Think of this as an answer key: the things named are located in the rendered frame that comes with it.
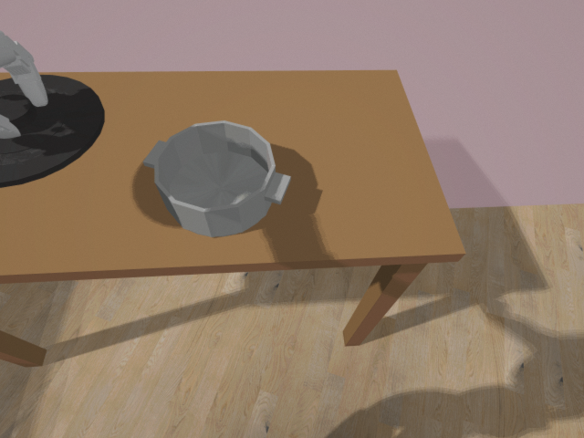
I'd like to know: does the table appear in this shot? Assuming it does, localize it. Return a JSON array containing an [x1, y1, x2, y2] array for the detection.
[[0, 70, 466, 367]]

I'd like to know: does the knob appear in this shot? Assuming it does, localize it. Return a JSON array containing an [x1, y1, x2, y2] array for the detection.
[[0, 94, 37, 130]]

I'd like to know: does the left robot hand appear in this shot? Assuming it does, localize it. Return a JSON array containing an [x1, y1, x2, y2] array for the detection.
[[0, 31, 48, 139]]

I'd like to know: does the lid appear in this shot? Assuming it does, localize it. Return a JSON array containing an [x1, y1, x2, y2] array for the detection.
[[0, 75, 105, 188]]

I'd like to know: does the pot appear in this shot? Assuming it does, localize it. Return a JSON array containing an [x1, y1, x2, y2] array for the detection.
[[143, 120, 291, 237]]

